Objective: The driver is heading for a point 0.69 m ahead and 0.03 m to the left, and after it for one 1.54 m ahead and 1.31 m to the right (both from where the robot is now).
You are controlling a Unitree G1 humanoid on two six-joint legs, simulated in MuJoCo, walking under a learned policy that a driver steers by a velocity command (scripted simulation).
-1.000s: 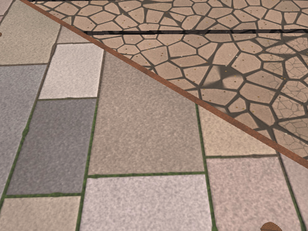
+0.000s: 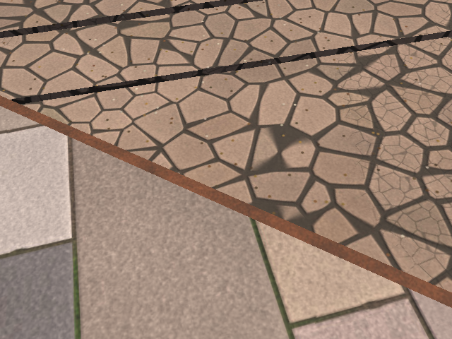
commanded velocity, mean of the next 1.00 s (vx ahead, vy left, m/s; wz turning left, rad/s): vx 0.05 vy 0.00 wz -0.06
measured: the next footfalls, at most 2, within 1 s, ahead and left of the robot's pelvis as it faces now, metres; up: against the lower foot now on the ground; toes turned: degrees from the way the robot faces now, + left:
left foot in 0.32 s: +0.09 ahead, +0.15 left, +0.00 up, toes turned -16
right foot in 0.72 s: +0.00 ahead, -0.04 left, +0.00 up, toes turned -5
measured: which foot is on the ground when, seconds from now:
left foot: up 0.00-0.30, down 0.32-0.72, up 0.74-1.00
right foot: down 0.00-0.32, up 0.34-0.70, down 0.72-1.00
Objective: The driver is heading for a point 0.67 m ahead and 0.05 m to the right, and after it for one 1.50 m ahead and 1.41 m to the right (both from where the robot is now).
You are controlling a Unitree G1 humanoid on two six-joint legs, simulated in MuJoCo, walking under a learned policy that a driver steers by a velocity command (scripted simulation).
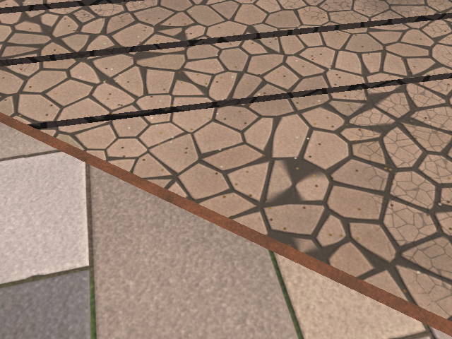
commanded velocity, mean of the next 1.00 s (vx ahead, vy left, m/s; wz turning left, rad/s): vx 0.23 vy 0.00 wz -0.20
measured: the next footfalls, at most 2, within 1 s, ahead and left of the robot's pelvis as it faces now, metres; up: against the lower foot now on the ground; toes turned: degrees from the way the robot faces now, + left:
left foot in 0.12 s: +0.08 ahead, +0.13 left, +0.00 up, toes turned +8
right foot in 0.60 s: +0.32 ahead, +0.02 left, +0.00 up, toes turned -4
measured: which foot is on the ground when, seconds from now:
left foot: up 0.00-0.10, down 0.12-0.60, up 0.62-1.00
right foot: down 0.00-0.14, up 0.16-0.58, down 0.60-1.00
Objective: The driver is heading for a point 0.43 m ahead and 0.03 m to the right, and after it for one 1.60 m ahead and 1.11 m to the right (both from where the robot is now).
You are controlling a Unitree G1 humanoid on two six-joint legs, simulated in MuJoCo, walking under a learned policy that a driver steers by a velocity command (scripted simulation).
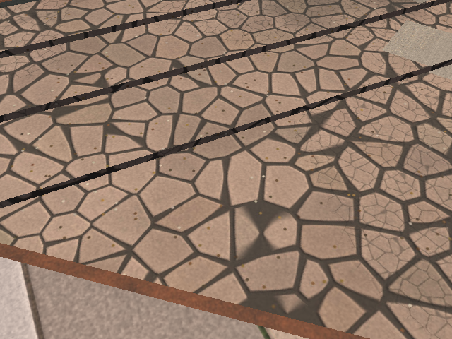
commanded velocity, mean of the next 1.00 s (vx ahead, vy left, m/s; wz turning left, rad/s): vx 0.25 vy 0.00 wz -0.58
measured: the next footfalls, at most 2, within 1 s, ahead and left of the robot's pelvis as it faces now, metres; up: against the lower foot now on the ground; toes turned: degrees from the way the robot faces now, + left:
left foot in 0.08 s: +0.09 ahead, +0.14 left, +0.00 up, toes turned -6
right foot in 0.54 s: +0.33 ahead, -0.12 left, +0.00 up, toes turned -21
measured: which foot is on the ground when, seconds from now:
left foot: up 0.00-0.06, down 0.08-0.52, up 0.54-1.00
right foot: down 0.00-0.08, up 0.10-0.52, down 0.54-1.00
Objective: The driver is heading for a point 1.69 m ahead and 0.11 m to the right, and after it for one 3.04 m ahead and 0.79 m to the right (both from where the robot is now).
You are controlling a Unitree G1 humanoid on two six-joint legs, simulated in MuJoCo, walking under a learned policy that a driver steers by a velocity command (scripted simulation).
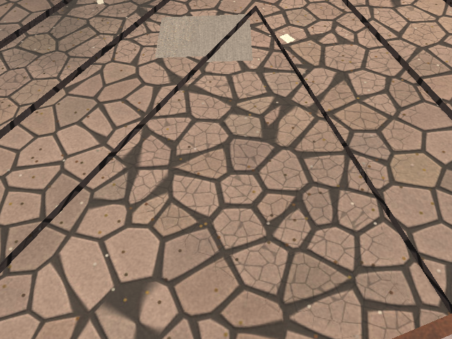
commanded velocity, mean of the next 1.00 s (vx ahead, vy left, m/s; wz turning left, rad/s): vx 0.04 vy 0.00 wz -0.20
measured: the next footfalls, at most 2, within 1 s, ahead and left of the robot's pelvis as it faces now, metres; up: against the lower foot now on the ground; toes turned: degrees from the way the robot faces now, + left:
left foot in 0.18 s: +0.09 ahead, +0.13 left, +0.00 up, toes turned -13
right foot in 0.66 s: -0.01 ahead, -0.08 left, +0.00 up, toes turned -14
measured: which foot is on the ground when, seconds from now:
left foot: up 0.00-0.16, down 0.18-0.66, up 0.68-1.00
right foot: down 0.00-0.18, up 0.20-0.64, down 0.66-1.00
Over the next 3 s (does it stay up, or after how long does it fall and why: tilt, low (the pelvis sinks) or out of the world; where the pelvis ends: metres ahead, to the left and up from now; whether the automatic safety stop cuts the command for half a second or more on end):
stays up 1.02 -0.02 -0.18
